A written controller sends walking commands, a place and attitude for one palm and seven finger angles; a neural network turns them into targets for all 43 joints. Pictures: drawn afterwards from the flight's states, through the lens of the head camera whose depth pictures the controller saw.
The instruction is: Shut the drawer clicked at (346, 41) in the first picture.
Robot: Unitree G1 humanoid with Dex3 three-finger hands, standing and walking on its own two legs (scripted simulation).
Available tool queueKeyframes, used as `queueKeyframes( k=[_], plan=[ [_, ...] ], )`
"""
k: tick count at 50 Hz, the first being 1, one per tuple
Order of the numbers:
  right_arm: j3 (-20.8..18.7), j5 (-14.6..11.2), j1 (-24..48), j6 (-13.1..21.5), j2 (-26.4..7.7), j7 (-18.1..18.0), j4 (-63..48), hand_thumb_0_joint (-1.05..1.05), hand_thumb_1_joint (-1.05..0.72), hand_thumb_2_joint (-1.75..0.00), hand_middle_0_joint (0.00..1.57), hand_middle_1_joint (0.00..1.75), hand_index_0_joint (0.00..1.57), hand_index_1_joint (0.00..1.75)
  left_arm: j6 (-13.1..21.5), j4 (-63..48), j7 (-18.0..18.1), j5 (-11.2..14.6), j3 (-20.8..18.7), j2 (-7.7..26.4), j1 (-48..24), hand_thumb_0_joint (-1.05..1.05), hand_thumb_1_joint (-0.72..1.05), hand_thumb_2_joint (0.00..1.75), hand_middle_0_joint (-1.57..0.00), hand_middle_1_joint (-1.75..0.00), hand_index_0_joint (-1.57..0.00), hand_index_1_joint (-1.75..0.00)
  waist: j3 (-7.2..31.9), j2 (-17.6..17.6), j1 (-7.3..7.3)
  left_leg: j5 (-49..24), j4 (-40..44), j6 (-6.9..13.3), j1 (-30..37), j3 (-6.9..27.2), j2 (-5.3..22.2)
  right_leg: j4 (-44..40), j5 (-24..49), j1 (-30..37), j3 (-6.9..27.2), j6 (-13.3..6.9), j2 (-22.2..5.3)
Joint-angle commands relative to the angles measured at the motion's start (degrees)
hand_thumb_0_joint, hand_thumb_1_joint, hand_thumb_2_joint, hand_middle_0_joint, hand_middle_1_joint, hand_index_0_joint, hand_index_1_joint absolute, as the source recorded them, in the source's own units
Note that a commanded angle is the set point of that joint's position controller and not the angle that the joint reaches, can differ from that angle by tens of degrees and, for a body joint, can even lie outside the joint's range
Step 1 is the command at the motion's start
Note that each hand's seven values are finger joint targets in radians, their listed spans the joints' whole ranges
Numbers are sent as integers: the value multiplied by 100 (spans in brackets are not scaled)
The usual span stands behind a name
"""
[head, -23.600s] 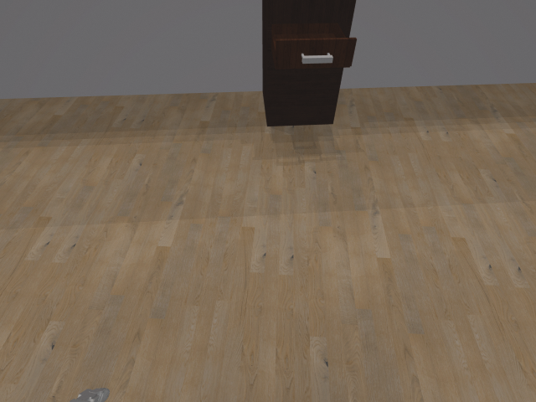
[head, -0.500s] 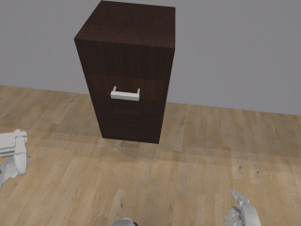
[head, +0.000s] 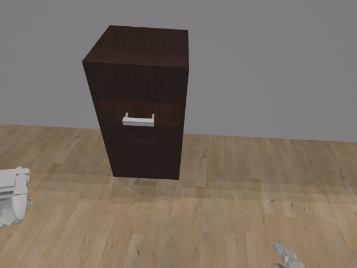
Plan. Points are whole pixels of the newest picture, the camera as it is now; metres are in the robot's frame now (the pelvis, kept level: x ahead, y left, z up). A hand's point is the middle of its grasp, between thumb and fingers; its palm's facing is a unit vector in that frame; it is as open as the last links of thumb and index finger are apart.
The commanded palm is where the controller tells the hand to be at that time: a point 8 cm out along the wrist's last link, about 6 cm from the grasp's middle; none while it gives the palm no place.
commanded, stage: stop stepping back and stand still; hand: left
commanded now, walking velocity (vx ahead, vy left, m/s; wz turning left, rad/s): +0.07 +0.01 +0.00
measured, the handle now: (139, 118) +0.82 +0.21 -0.20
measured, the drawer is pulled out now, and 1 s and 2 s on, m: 0.00 0.00 0.00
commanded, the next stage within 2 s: let the arm hang, fingers relaxed in 0.54 s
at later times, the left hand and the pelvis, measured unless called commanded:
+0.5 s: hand (7, 205) +0.17 +0.27 +0.17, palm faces +0.43 -0.81 -0.39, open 3.2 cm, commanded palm +0.12 +0.30 +0.20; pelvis -0.02 +0.02 +0.01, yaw -1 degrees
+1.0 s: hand out of the picture -0.03 +0.20 -0.17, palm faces +0.08 -0.97 -0.21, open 3.3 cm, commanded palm none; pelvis -0.02 +0.01 +0.01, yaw +2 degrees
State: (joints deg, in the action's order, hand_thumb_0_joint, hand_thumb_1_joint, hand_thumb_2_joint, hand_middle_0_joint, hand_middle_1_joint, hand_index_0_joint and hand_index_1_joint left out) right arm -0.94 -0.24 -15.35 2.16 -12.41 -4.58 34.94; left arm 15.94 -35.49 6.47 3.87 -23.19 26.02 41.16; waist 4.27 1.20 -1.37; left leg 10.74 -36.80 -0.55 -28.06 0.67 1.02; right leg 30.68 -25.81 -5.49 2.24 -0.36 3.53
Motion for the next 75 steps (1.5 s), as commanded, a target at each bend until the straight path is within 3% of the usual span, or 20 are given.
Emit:
queueKeyframes(
  k=[1, 3, 5, 9, 11, 14, 18, 22, 24, 27, 29, 31, 32, 33, 36, 38, 43, 48, 57, 75],
  plan=[
    [-113, 2, 876, 583, -709, -246, -782, 0, -90, -90, 20, 30, 20, 30, 36, -166, 270, -64, -346, 639, -1293, 0, 90, 90, -140, -160, -140, -160, -1254, -81, -58, 411, 855, 174, 1893, 514, 336, -1310, -37, -2701, 94, -167, -714],
    [-65, 49, 846, 711, -728, -234, -805, 0, -90, -90, 20, 30, 20, 30, 101, -661, 238, -111, -220, 545, -1408, 0, 90, 90, -140, -160, -140, -160, -835, 1007, 3, 2078, 2620, 164, 1398, 1559, 745, -326, -232, -1682, -292, -4, -107],
    [-56, 91, 899, 832, -703, -197, -836, 0, -90, -90, 20, 30, 20, 30, 174, -1235, 254, -153, -350, 713, -1516, 0, 90, 90, -140, -160, -140, -160, -349, 1412, 131, 3087, 3498, 64, 964, 2154, 990, 428, -290, -863, -267, -29, 139],
    [-90, 104, 758, 799, -610, 4, -981, 0, -90, -90, 20, 30, 20, 30, 13, -1437, 181, -74, -519, 687, -56, 0, 90, 90, -140, -160, -140, -160, 503, 956, 152, 1699, 2508, -11, 1013, 654, 428, -810, 88, 87, -407, -153, 12],
    [-102, 97, 722, 701, -551, 55, -972, 0, -90, -90, 20, 30, 20, 30, -57, -1196, 173, 41, -682, 751, 400, 0, 90, 90, -140, -160, -140, -160, 464, 57, 111, 736, 1136, -50, 1540, 89, 51, -1529, -163, -791, 23, -357, -552],
    [-173, 69, 663, 481, -555, -1, -785, 0, -90, -90, 20, 30, 20, 30, -176, -839, 259, 143, -616, 495, -63, 0, 90, 90, -140, -160, -140, -160, -168, -603, -23, 257, -411, -58, 1565, 131, 46, -1939, -689, -2198, 967, -921, -1421],
    [-89, -4, 697, 605, -651, -126, -677, 0, -90, -90, 20, 30, 20, 30, -205, -366, 317, -42, -304, 399, -858, 0, 90, 90, -140, -160, -140, -160, -594, -175, -40, -286, 885, 201, 1849, 261, 253, -1078, 1105, -1712, 313, -302, -823],
    [35, 87, 821, 775, -593, -198, -718, 0, -90, -90, 20, 30, 20, 30, -89, -734, 268, -160, -154, 422, -1371, 0, 90, 90, -140, -160, -140, -160, -461, 932, 83, 2017, 2975, 388, 1446, 2040, 1061, 203, 180, -1171, -196, 28, -132],
    [33, 116, 877, 765, -562, -161, -765, 0, -90, -90, 20, 30, 20, 30, -113, -866, 286, -202, -184, 452, -1262, 0, 90, 90, -140, -160, -140, -160, -368, 801, 161, 2400, 3196, 333, 865, 1714, 1002, 80, 60, -552, -259, -47, -156],
    [-10, 98, 896, 717, -531, -60, -914, 0, -90, -90, 20, 30, 20, 30, -150, -1002, 266, -185, -342, 517, -553, 0, 90, 90, -140, -160, -140, -160, -50, 489, 175, 1725, 2268, 120, 793, 705, 354, -1042, 99, -152, -97, -176, -300],
    [-83, 81, 850, 613, -519, 10, -905, 0, -90, -90, 20, 30, 20, 30, -151, -1001, 236, -89, -413, 509, -245, 0, 90, 90, -140, -160, -140, -160, -77, -384, 82, 559, 735, 26, 1417, 256, 25, -1845, -318, -1146, 787, -518, -972],
    [-96, 43, 777, 498, -504, 37, -826, 0, -90, -90, 20, 30, 20, 30, -176, -905, 263, 5, -407, 392, -248, 0, 90, 90, -140, -160, -140, -160, -146, -455, 28, -58, 109, 58, 1331, 170, 91, -1700, 851, -1277, 1010, -747, -1381],
    [-458, 51, 953, 849, -1557, 513, 604, 0, -90, -90, 20, 30, 20, 30, -978, 4172, -547, -665, 1703, -142, -1498, 0, 90, 90, -140, -160, -140, -160, -83, -225, -180, -1671, -673, 231, 1074, 427, 459, 18, 3734, -1345, 263, -530, -1554],
    [-492, 33, 375, 571, -1158, 503, 591, 0, -90, -90, 20, 30, 20, 30, -1389, 4161, -595, -611, 1596, -420, -1293, 0, 90, 90, -136, -156, -136, -156, 490, -217, -112, -2100, -424, 217, 1549, 486, 358, 278, 3860, -1050, 290, -310, -1095],
    [-228, 78, 296, 204, -1041, 403, 538, 0, -90, -90, 20, 30, 20, 30, -1556, 4843, -584, -591, 1820, -706, -1655, 0, 90, 90, -124, -143, -124, -143, 153, -1031, 80, -2607, 32, 613, 1359, 969, 636, 474, 2343, -1057, -73, -45, -687],
    [-145, 144, 451, 97, -1041, 371, 606, 0, -90, -90, 20, 30, 20, 30, -1633, 5549, -541, -579, 1833, -711, -1894, 0, 90, 90, -116, -134, -116, -134, -40, -921, 194, -2461, 532, 781, 1085, 1350, 689, 313, 1536, -827, -105, -66, -564],
    [-55, 199, 670, -191, -725, 357, 1218, 0, -90, -90, 20, 30, 20, 30, -1666, 7664, -521, -509, 1966, -621, -2160, 0, 90, 90, -96, -112, -96, -112, -915, 295, 194, -151, 1315, 441, 929, 1015, 214, -791, 595, -896, 360, -348, -737],
    [-60, 175, 203, -237, -467, 270, 1822, 0, -90, -90, 20, 30, 20, 30, -1593, 8908, -505, -482, 2014, -936, -1803, 0, 90, 90, -76, -91, -76, -91, -437, 1043, 145, 72, 1616, 431, 1640, 1004, 307, -1013, 739, -681, 251, -382, -667],
    [-60, 83, -362, -286, -284, 212, 2569, 0, -90, -90, 20, 30, 20, 30, -1558, 9887, -443, -421, 2248, -1183, -1451, 0, 90, 90, -40, -52, -40, -52, -841, -153, 70, -219, 1546, 420, 1954, 850, 345, -1366, 799, -910, 187, -398, -721],
    [-52, 131, -675, -265, 228, 198, 2930, 0, -90, -90, 20, 30, 20, 30, -1522, 10034, -334, -435, 2218, -1602, -1311, 0, 90, 90, -20, -30, -20, -30, -1323, -134, 99, -366, 1382, 371, 1567, 649, 244, -1306, 765, -1030, 202, -402, -742]
  ],
)
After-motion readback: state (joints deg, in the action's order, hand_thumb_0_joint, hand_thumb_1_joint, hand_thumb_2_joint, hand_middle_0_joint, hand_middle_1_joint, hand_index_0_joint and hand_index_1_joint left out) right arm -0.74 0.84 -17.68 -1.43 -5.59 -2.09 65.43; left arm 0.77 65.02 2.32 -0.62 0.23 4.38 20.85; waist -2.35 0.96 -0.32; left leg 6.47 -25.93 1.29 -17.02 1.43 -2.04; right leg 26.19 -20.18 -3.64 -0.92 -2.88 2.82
